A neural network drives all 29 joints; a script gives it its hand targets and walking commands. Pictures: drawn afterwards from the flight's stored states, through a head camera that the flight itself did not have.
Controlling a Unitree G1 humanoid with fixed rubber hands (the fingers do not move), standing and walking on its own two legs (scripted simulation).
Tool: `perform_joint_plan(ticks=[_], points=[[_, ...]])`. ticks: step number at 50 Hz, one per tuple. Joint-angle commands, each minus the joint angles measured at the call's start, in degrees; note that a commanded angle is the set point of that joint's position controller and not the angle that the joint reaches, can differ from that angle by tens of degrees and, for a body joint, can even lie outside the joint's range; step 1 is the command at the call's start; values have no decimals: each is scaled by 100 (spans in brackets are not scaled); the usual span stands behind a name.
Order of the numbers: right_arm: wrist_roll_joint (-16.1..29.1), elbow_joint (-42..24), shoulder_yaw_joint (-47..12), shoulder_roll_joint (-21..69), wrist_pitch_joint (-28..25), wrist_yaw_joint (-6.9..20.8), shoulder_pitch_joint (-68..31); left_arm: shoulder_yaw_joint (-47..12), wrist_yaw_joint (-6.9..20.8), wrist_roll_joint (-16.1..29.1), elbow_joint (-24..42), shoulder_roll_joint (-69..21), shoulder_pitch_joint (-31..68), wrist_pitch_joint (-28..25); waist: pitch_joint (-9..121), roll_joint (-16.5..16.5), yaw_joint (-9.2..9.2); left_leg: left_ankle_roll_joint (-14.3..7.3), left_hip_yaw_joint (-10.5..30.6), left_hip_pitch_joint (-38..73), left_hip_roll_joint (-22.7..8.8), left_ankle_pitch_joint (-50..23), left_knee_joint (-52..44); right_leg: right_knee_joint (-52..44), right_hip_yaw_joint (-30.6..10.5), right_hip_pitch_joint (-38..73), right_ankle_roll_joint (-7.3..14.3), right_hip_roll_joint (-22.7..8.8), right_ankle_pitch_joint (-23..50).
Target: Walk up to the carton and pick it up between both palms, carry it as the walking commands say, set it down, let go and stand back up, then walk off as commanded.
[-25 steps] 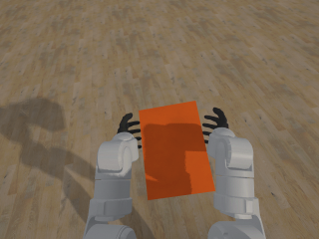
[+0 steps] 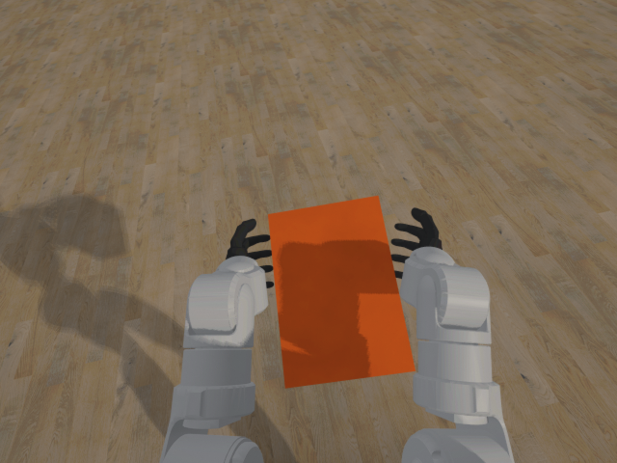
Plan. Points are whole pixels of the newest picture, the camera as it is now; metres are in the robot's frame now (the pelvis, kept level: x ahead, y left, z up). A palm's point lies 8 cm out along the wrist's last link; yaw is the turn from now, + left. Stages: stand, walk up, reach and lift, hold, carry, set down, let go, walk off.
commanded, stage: carry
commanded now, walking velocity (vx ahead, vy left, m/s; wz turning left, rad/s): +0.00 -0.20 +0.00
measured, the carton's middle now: (338, 297) +0.34 -0.02 +0.01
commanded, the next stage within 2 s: none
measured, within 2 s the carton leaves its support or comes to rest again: neither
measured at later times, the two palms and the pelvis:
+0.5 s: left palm (262, 288) +0.30 +0.07 +0.10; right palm (454, 280) +0.30 -0.15 +0.10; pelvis -0.02 -0.03 +0.00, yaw +1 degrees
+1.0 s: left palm (272, 317) +0.26 +0.06 +0.10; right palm (474, 306) +0.27 -0.17 +0.09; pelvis -0.06 -0.05 -0.01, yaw +1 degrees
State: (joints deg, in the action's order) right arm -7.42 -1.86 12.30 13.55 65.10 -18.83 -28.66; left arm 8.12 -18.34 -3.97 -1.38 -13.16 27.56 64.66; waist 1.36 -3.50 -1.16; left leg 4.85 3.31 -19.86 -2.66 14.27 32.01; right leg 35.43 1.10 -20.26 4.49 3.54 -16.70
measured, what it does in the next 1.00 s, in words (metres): steps on the spot: left foot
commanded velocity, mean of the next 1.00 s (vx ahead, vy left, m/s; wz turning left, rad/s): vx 0.00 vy -0.20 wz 0.00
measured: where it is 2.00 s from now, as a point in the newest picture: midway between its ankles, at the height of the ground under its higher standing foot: outside the picture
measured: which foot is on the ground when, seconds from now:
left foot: down 0.00-0.50, up 0.52-0.62, down 0.64-0.92, up 0.94-1.00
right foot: down 0.00-1.00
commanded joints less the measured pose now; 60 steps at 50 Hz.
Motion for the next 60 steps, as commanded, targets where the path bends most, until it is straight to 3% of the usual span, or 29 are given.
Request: perform_joint_plan(ticks=[1, 2, 5, 8, 10, 13, 14, 18, 19, 21, 23, 26, 27, 29, 30, 33, 35, 37, 40, 43, 45, 46, 47, 49, 52, 56, 58, 59, 60], points=[[1824, -620, -2869, 5836, -53, 1279, -2303, -2491, 1170, 1698, 928, -6296, 2498, -163, 2772, -1014, 67, -651, 1475, 1389, -1698, -2691, -942, 51, 165, -78, -346, -466, -332], [1831, -593, -2848, 5911, -55, 1281, -2258, -2538, 1174, 1740, 1065, -6279, 2607, -176, 2761, -857, 56, -567, 1224, 1353, -1580, -2428, -922, -354, 193, 169, -385, -432, -606], [1808, -606, -2912, 5859, -13, 1280, -2292, -2389, 1205, 1682, 760, -6252, 2423, -141, 2615, 3, 61, -313, 520, 584, -1004, -1251, -496, -600, -42, 926, -146, -645, 532], [1851, -755, -3009, 5943, -12, 1259, -2356, -2446, 1216, 1718, 891, -6261, 2654, -143, 2625, 942, 107, -60, -344, 11, -332, -53, 489, -874, -621, 1233, 381, -1509, 1986], [1822, -744, -3002, 5812, 18, 1249, -2389, -2288, 1190, 1599, 720, -6209, 2393, -133, 2563, 905, 78, -37, -456, -182, -273, 511, 883, -808, -693, 1312, 587, -1779, 2934], [1912, -814, -3154, 5882, -9, 1273, -2499, -2270, 1233, 1622, 775, -6189, 2382, -140, 2454, 1241, 118, -161, -374, -9, -458, 377, 304, -591, -502, 1221, 417, -1664, 3452], [1898, -831, -3077, 5865, -9, 1243, -2622, -2219, 1210, 1664, 820, -6174, 2438, -144, 2652, 1076, 83, -136, -427, 233, -356, 210, 327, -603, -573, 1058, 372, -1568, 3246], [1942, -833, -3054, 5917, -14, 1213, -2507, -2284, 1168, 1669, 790, -6241, 2293, -116, 3022, 39, 155, -443, 722, 1360, -1423, -2419, -409, 248, 46, 233, -110, -885, 2006], [1889, -771, -2974, 5863, -26, 1213, -2459, -2303, 1174, 1653, 867, -6189, 2420, -129, 2898, -370, 145, -508, 973, 1346, -1568, -2680, -536, 329, 26, 87, -166, -774, 1430], [1924, -765, -3004, 5972, -29, 1240, -2407, -2420, 1189, 1699, 1060, -6229, 2567, -148, 2752, -607, 100, -505, 853, 1149, -1515, -2340, -556, -146, 13, 279, -190, -665, 543], [1790, -646, -2904, 5823, 5, 1221, -2215, -2380, 1194, 1668, 956, -6082, 2525, -127, 2659, 92, 104, -281, 342, 518, -1088, -1226, -334, -341, -198, 792, -75, -862, 1259], [1850, -830, -3125, 5883, 44, 1226, -2451, -2273, 1198, 1618, 951, -6109, 2571, -149, 2648, 1290, 71, -100, -606, -174, -230, 627, 897, -1017, -841, 1297, 495, -1694, 2146], [1778, -606, -2999, 5773, 79, 1212, -2329, -2197, 1182, 1530, 560, -6116, 2262, -81, 2558, 1150, 56, -94, -633, -178, -186, 758, 974, -1041, -914, 1071, 598, -1779, 2114], [1833, -466, -3026, 5931, 96, 1218, -2357, -2191, 1213, 1639, 838, -6037, 2549, -74, 2353, 1375, 49, -128, -641, -266, -210, 867, 1033, -1132, -856, 942, 611, -1785, 2086], [1877, -633, -3036, 5919, 67, 1220, -2486, -2253, 1206, 1635, 787, -6165, 2461, -61, 2446, 1076, 58, -115, -686, -122, -264, 743, 695, -1063, -789, 981, 538, -1682, 2115], [1922, -798, -3121, 5882, 53, 1212, -2576, -2185, 1195, 1657, 941, -6040, 2428, -103, 2652, 1234, 104, -160, -573, 408, -403, -3, 133, -857, -511, 856, 334, -1438, 2145], [1971, -761, -3105, 5983, 49, 1198, -2598, -2194, 1179, 1664, 963, -6096, 2469, -93, 2791, 784, 133, -185, -346, 796, -607, -484, -11, -769, -455, 611, 184, -1353, 1936], [1949, -795, -3040, 6004, 7, 1202, -2406, -2295, 1182, 1723, 1188, -6144, 2592, -138, 3034, 180, 153, -366, 428, 1114, -1218, -1209, -379, -207, -229, 438, -3, -1055, 1968], [1878, -812, -3063, 5961, 37, 1182, -2443, -2244, 1201, 1665, 1061, -6094, 2579, -108, 2638, 361, 132, -364, 391, 535, -1111, -176, -426, -492, -358, 440, -48, -989, 934], [1848, -583, -3087, 5929, 128, 1194, -2329, -2163, 1192, 1572, 814, -5952, 2482, -29, 2442, 1011, 112, -258, -278, 132, -541, 187, 137, -1112, -653, 591, 144, -1279, 490], [1926, -882, -3097, 5916, 74, 1203, -2659, -2183, 1229, 1626, 822, -6075, 2514, -37, 2501, 794, 115, -202, -441, 186, -432, 140, 264, -1312, -699, 602, 192, -1388, 324], [1882, -741, -3105, 5980, 119, 1186, -2472, -2171, 1212, 1636, 970, -6028, 2574, -46, 2352, 1259, 96, -143, -604, 0, -309, 345, 543, -1462, -768, 607, 253, -1445, 199], [1872, -604, -3067, 6017, 155, 1167, -2404, -2086, 1210, 1676, 1067, -5958, 2729, -52, 2425, 1213, 80, -104, -752, -64, -198, 435, 734, -1582, -863, 784, 275, -1537, 341], [1888, -782, -3169, 5830, 153, 1185, -2520, -2066, 1238, 1575, 853, -5918, 2369, -17, 2351, 1650, 2, -142, -823, -332, -92, 1122, 1370, -1729, -1079, 833, 359, -1654, 507], [1845, -613, -3040, 5782, 171, 1212, -2460, -2187, 1253, 1603, 914, -5967, 2555, 6, 2268, 1369, -26, -200, -834, -444, -135, 1690, 1719, -1677, -1131, 768, 614, -1861, 688], [1988, -788, -3097, 5816, 154, 1210, -2881, -2069, 1195, 1559, 855, -5956, 2524, 18, 2572, 1582, 8, -242, -1039, 431, 31, 866, 266, -1616, -806, 769, 148, -1380, 251], [1929, -638, -2934, 5871, 131, 1224, -2711, -2181, 1170, 1648, 1082, -5992, 2849, -45, 2605, 902, 143, -445, -405, 1429, -537, 164, -641, -1284, -330, -176, -309, -1043, 216], [1907, -670, -2955, 5951, 104, 1234, -2719, -2295, 1192, 1636, 1119, -6138, 2858, -33, 2524, 89, 181, -731, 765, 1428, -1382, 478, -1161, -734, -94, -580, -541, -734, 196], [1889, -618, -2862, 5930, 88, 1212, -2565, -2363, 1201, 1684, 1127, -6173, 2852, -4, 2324, -1019, 163, -967, 1750, 1106, -2125, 440, -1563, 237, -3, -679, -530, -536, 94]])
